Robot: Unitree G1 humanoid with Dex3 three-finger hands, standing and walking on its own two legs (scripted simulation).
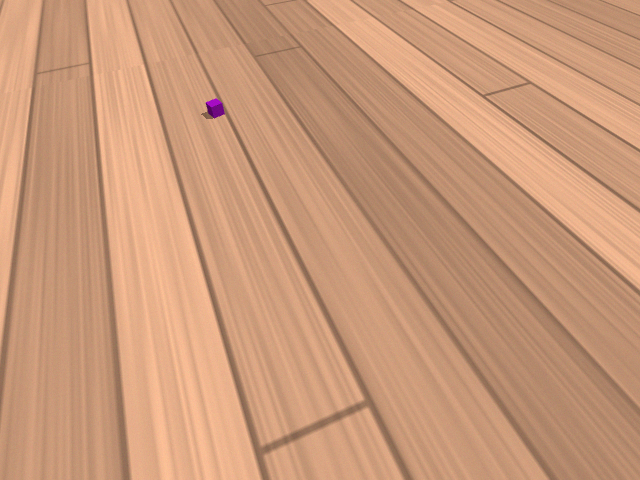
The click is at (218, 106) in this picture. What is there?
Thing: cube
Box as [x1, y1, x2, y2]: [206, 98, 224, 117]
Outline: 216,98 206,102 208,112 213,117 216,117 224,113 221,102
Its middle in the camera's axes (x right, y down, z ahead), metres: -0.61 -0.79 +2.30
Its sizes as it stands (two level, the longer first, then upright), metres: 0.071 0.071 0.071
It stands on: the floor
